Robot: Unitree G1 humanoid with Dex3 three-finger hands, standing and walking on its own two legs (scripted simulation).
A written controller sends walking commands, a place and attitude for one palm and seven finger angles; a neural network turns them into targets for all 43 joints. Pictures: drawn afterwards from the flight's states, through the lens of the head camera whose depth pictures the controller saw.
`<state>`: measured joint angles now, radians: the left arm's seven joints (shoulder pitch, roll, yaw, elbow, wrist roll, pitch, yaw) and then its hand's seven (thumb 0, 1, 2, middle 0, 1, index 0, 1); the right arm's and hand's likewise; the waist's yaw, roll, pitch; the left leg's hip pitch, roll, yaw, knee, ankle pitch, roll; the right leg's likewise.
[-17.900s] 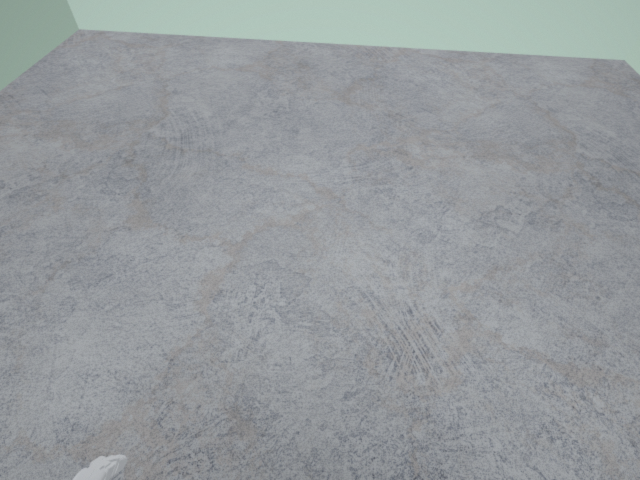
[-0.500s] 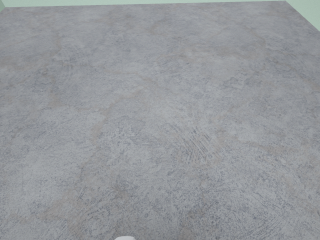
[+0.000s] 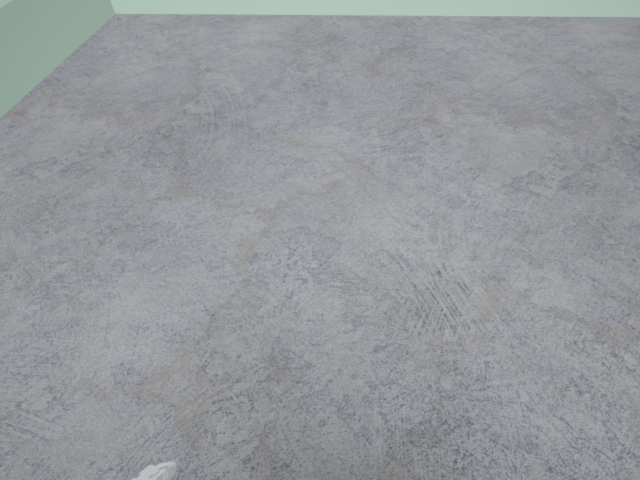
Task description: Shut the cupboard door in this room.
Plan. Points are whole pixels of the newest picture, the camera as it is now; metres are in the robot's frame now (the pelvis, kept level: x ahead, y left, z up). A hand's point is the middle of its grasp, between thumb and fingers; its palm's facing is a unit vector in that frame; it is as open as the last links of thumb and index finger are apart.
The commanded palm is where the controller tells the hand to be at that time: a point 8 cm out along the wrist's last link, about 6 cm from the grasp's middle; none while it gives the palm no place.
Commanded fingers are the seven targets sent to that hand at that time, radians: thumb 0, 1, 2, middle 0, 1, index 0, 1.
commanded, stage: turn or walk to find it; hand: left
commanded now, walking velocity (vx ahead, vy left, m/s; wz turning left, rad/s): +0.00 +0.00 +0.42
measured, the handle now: out of the picture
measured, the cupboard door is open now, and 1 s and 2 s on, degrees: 99 99 99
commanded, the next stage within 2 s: stand and wait in 0.26 s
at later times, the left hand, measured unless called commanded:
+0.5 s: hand out of the picture -0.06 +0.22 -0.18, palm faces +0.30 -0.92 -0.25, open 7.4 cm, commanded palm none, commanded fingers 0.00 0.90 0.90 -0.20 -0.30 -0.20 -0.30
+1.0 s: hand out of the picture -0.01 +0.21 -0.13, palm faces +0.45 -0.84 -0.29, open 7.4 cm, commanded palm none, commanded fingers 0.00 0.90 0.90 -0.20 -0.30 -0.20 -0.30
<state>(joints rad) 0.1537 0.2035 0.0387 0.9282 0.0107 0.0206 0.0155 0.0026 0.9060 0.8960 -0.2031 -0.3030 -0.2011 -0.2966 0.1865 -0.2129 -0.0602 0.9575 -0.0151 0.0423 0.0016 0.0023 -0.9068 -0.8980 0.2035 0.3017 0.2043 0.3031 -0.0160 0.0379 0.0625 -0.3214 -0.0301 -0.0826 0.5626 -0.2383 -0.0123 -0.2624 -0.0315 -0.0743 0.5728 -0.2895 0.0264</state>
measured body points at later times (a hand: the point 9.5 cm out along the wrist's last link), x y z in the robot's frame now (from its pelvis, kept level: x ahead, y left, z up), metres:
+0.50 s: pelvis -0.02 +0.02 +0.00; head +0.01 +0.04 +0.44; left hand -0.08 +0.27 -0.16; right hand +0.13 -0.21 -0.14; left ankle -0.07 +0.12 -0.73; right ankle +0.00 -0.10 -0.72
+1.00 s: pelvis -0.03 -0.02 +0.00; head +0.01 -0.03 +0.45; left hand -0.04 +0.25 -0.11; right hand +0.13 -0.23 -0.16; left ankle -0.09 +0.10 -0.68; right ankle +0.02 -0.11 -0.73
